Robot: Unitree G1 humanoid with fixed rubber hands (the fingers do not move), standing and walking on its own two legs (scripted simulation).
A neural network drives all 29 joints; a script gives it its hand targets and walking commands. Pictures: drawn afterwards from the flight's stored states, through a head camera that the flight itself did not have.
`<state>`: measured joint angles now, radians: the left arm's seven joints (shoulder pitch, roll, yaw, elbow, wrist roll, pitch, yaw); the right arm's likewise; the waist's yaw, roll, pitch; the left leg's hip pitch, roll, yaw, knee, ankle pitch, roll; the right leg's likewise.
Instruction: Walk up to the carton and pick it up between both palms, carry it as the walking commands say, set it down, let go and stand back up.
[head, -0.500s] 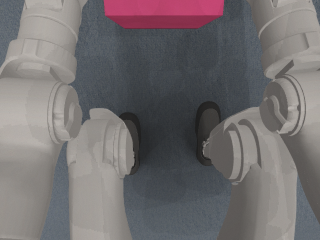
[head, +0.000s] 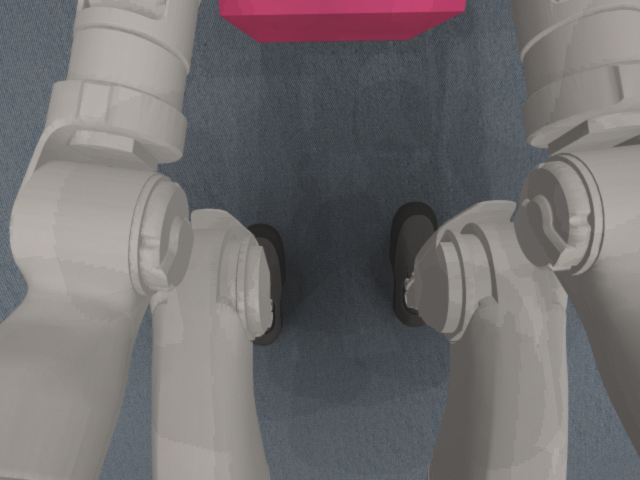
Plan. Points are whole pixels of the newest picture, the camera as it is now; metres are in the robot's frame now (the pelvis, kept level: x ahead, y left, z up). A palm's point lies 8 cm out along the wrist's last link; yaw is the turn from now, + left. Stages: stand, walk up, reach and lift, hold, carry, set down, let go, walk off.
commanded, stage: reach and lift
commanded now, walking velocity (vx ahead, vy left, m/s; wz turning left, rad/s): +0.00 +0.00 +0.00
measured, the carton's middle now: out of the picture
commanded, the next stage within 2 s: none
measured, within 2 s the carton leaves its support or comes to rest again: neither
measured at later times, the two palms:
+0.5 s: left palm out of the picture +0.57 +0.11 -0.05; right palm out of the picture +0.56 -0.16 -0.07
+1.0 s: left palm out of the picture +0.54 +0.12 +0.01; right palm out of the picture +0.54 -0.15 +0.00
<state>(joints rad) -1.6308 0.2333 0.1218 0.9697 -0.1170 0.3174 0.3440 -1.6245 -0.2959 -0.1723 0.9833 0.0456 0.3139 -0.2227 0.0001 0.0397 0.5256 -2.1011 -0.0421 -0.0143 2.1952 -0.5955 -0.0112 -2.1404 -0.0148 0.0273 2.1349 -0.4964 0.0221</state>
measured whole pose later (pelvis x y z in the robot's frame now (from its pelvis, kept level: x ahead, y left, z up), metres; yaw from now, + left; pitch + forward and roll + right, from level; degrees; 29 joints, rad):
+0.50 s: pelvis -0.02 +0.00 +0.03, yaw +1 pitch +25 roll -1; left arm -1.60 0.17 0.15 0.89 -0.01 0.39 0.37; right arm -1.56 -0.25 -0.25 0.89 -0.01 0.39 -0.27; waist 0.00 0.04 0.52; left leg -1.97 -0.05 -0.03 2.08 -0.55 -0.02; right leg -2.00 0.00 0.03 2.02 -0.46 0.04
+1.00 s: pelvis -0.03 +0.00 +0.08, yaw +1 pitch +21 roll -1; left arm -1.51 0.13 0.19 0.80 0.01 0.45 0.37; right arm -1.48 -0.21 -0.27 0.80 -0.04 0.46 -0.27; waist 0.00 0.04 0.52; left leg -1.79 -0.06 -0.03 1.95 -0.52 -0.02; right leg -1.82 0.01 0.03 1.89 -0.44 0.04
